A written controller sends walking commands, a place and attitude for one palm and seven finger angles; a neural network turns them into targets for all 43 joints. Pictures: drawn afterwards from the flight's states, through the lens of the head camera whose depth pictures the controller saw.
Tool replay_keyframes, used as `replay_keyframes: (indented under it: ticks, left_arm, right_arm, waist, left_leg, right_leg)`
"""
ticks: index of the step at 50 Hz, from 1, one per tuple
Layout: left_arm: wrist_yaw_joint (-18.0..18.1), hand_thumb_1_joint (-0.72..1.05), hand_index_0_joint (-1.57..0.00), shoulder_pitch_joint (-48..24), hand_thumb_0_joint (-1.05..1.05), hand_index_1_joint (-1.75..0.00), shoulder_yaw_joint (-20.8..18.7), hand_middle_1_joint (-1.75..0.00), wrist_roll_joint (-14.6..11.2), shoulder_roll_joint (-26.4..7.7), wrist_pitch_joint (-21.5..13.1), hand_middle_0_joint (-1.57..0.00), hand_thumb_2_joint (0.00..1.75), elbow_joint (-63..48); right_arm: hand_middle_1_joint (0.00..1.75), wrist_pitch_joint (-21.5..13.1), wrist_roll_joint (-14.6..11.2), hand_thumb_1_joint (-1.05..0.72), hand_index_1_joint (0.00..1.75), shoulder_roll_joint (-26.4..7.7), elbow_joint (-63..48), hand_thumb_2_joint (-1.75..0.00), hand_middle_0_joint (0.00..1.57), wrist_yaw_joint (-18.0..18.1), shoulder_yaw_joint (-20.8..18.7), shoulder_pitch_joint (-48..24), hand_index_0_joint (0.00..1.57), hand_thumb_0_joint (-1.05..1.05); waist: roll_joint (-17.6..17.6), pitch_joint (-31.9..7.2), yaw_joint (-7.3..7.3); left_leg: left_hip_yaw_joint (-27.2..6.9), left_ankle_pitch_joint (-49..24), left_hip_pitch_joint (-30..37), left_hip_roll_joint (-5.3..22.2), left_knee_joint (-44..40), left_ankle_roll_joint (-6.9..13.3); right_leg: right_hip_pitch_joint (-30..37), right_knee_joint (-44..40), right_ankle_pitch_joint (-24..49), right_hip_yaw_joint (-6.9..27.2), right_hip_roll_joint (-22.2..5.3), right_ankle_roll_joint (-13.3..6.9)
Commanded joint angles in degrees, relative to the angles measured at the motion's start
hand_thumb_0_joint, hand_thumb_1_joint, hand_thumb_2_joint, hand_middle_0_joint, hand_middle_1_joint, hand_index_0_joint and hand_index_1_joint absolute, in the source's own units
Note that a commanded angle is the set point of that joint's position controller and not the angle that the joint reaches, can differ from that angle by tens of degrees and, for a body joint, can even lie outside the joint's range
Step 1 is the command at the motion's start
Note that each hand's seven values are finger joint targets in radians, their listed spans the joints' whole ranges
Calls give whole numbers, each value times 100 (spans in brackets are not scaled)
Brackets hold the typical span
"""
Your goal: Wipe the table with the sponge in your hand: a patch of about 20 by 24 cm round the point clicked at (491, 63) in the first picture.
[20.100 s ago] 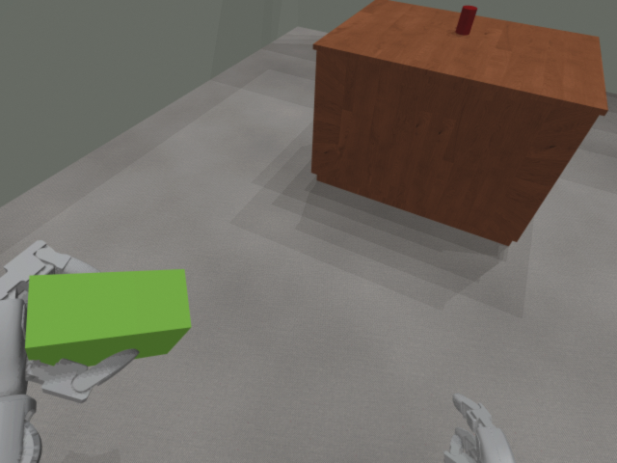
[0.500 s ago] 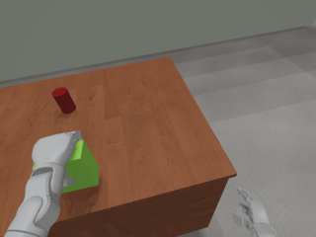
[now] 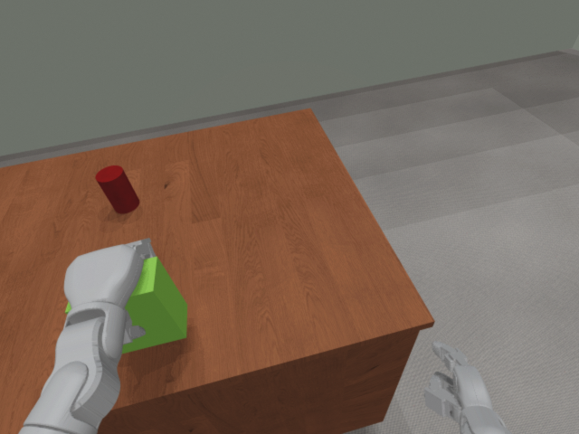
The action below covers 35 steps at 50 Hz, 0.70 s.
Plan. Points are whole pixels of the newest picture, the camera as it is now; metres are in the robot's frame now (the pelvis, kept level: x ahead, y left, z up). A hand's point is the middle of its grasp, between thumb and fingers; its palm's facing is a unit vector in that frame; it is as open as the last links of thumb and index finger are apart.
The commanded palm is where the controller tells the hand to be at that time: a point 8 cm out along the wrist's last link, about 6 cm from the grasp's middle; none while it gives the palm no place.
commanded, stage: move the sponge above the wiping area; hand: left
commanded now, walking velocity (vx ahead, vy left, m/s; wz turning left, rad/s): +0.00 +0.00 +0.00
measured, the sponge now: (140, 315) +0.25 +0.27 +0.02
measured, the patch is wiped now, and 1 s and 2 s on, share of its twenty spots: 0.00 0.00 0.15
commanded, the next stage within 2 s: lower the sponge onto the table in 0.20 s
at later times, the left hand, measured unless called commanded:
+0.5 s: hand (120, 300) +0.25 +0.28 +0.07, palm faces -0.02 -0.08 -1.00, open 10.1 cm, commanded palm +0.23 +0.28 +0.14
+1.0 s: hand (125, 309) +0.25 +0.28 +0.05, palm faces -0.06 -0.09 -0.99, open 10.1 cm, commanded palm +0.23 +0.28 +0.12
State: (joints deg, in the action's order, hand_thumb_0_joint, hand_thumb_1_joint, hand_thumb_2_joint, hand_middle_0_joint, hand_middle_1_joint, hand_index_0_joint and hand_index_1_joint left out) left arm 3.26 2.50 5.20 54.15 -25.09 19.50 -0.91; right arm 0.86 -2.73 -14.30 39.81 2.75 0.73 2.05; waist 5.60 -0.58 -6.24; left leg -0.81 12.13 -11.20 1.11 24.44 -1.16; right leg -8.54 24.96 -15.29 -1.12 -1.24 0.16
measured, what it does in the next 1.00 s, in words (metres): stands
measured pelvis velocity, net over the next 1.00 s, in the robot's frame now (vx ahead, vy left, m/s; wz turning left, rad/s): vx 0.00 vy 0.00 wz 0.00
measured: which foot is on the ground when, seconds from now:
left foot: down 0.00-1.00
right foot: down 0.00-1.00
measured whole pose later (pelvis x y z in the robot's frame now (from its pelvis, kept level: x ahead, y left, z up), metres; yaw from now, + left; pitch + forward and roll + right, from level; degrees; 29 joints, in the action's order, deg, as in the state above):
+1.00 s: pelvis +0.00 +0.00 +0.00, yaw +0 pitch -1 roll +0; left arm 3.3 2.3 4.9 54.6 -25.1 16.1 3.7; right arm 0.2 -2.6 -14.4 40.3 3.8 0.3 2.3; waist 4.9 -0.1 -6.5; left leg -1.2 12.2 -12.3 1.1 25.3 -1.0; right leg -9.1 24.7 -14.9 -1.3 -1.1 0.3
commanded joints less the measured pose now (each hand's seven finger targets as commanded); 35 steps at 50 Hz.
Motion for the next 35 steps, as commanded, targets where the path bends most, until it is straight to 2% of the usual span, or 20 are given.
replay_keyframes:
  ticks: [1,3,5,7,8,9,10,12,15,16,18,20,21,25,26,28,30,31,32,35]
  left_arm:
    - [86,10,-120,-1355,0,-160,-628,-160,85,-1163,107,-120,130,-1245]
    - [45,10,-120,-1312,0,-160,-809,-160,125,-1376,37,-120,130,-1110]
    - [38,10,-120,-1514,0,-160,-921,-160,126,-1507,-46,-120,130,-1321]
    - [39,10,-120,-1568,0,-160,-855,-160,119,-1423,-178,-120,130,-1249]
    - [59,10,-120,-1501,0,-160,-1011,-160,141,-1572,-227,-120,130,-1139]
    - [71,10,-120,-1540,0,-160,-896,-160,127,-1429,-288,-120,130,-1217]
    - [93,10,-120,-1520,0,-160,-1007,-160,99,-1510,-311,-120,130,-1388]
    - [108,10,-120,-1514,0,-160,-852,-160,98,-1333,-356,-120,130,-1269]
    - [139,10,-120,-1370,0,-160,-1090,-160,98,-1558,-307,-120,130,-1325]
    - [139,10,-120,-1359,0,-160,-844,-160,74,-1278,-299,-120,130,-1380]
    - [127,10,-120,-1253,0,-160,-898,-160,49,-1353,-226,-120,130,-1019]
    - [121,10,-120,-1493,0,-160,-1068,-160,84,-1572,-179,-120,130,-1151]
    - [105,10,-120,-1418,0,-160,-821,-160,62,-1316,-180,-120,130,-1193]
    - [112,10,-120,-1523,0,-160,-1033,-160,66,-1543,-193,-120,130,-1063]
    - [89,10,-120,-1762,0,-160,-774,-160,105,-1323,-220,-120,130,-1098]
    - [113,10,-120,-1594,0,-160,-798,-160,125,-1345,-280,-120,130,-1076]
    - [160,10,-120,-1638,0,-160,-1097,-160,131,-1631,-272,-120,130,-1162]
    - [164,10,-120,-1540,0,-160,-956,-160,148,-1441,-269,-120,130,-1137]
    - [155,10,-120,-1371,0,-160,-913,-160,141,-1361,-258,-120,130,-1054]
    - [175,10,-120,-1341,0,-160,-1037,-160,126,-1460,-196,-120,130,-1062]
  right_arm:
    - [30,-264,8,-90,30,-595,-1043,-90,20,56,-160,-1157,20,0]
    - [30,-259,29,-90,30,-623,-984,-90,20,85,-186,-1105,20,0]
    - [30,-259,37,-90,30,-617,-1005,-90,20,113,-164,-1205,20,0]
    - [30,-306,39,-90,30,-580,-994,-90,20,138,-171,-1089,20,0]
    - [30,-304,54,-90,30,-610,-955,-90,20,151,-202,-1061,20,0]
    - [30,-310,50,-90,30,-592,-962,-90,20,148,-213,-1051,20,0]
    - [30,-335,48,-90,30,-582,-994,-90,20,150,-198,-1143,20,0]
    - [30,-367,48,-90,30,-565,-972,-90,20,150,-218,-1056,20,0]
    - [30,-344,55,-90,30,-615,-954,-90,20,131,-217,-1170,20,0]
    - [30,-361,50,-90,30,-569,-1002,-90,20,123,-214,-1076,20,0]
    - [30,-339,36,-90,30,-609,-935,-90,20,135,-231,-1059,20,0]
    - [30,-322,34,-90,30,-641,-948,-90,20,137,-195,-1216,20,0]
    - [30,-333,23,-90,30,-598,-993,-90,20,140,-199,-1107,20,0]
    - [30,-328,20,-90,30,-628,-936,-90,20,155,-197,-1157,20,0]
    - [30,-339,19,-90,30,-588,-960,-90,20,154,-168,-1128,20,0]
    - [30,-369,33,-90,30,-602,-942,-90,20,148,-222,-1057,20,0]
    - [30,-359,44,-90,30,-637,-940,-90,20,154,-207,-1144,20,0]
    - [30,-362,47,-90,30,-604,-957,-90,20,141,-213,-1032,20,0]
    - [30,-367,40,-90,30,-596,-961,-90,20,127,-218,-1047,20,0]
    - [30,-324,35,-90,30,-646,-946,-90,20,102,-223,-1152,20,0]
  waist:
    - [-308,-1162,-34]
    - [-486,-1148,-47]
    - [-256,-1115,-39]
    - [-335,-1151,-8]
    - [-355,-1122,-55]
    - [-294,-1160,-10]
    - [-72,-1152,-52]
    - [-211,-1139,5]
    - [-106,-1184,-91]
    - [-118,-1250,-43]
    - [-356,-973,-31]
    - [-250,-1004,-83]
    - [-186,-1142,-35]
    - [-242,-1014,-45]
    - [-255,-1146,-16]
    - [-184,-1236,-48]
    - [-102,-1230,-93]
    - [-182,-1355,-70]
    - [-307,-1231,-86]
    - [-224,-1187,-111]
  left_leg:
    - [-67,-1409,671,-280,-151,313]
    - [-94,-1433,691,-296,-104,321]
    - [-98,-1362,767,-308,-123,313]
    - [-70,-1361,762,-299,-102,323]
    - [-100,-1367,749,-310,-86,317]
    - [-68,-1421,775,-293,-89,314]
    - [-107,-1417,836,-299,-110,313]
    - [-54,-1463,806,-276,-83,315]
    - [-123,-1502,831,-297,-126,281]
    - [-56,-1527,783,-270,-120,302]
    - [-83,-1344,658,-263,-161,288]
    - [-124,-1283,701,-295,-206,280]
    - [-62,-1283,676,-275,-195,306]
    - [-136,-1199,685,-287,-227,285]
    - [-90,-1226,699,-287,-209,301]
    - [-106,-1318,758,-282,-177,307]
    - [-137,-1350,797,-288,-214,292]
    - [-93,-1456,749,-273,-172,302]
    - [-110,-1504,725,-273,-155,291]
    - [-136,-1417,722,-267,-204,272]
  right_leg:
    - [87,-353,1376,108,189,-364]
    - [64,-382,1463,204,187,-351]
    - [44,-430,1373,337,225,-398]
    - [17,-430,1344,220,185,-353]
    - [4,-440,1339,252,195,-365]
    - [22,-421,1431,231,183,-360]
    - [38,-444,1380,334,227,-414]
    - [-1,-430,1437,219,182,-367]
    - [72,-436,1449,359,223,-425]
    - [103,-379,1461,148,182,-378]
    - [-9,-454,1308,190,183,-350]
    - [21,-480,1205,306,218,-403]
    - [81,-430,1184,122,182,-365]
    - [18,-502,1070,285,236,-402]
    - [0,-470,1087,102,198,-365]
    - [21,-453,1191,140,196,-365]
    - [91,-460,1230,278,235,-421]
    - [152,-386,1331,101,206,-389]
    - [88,-401,1391,133,196,-370]
    - [74,-414,1313,246,236,-413]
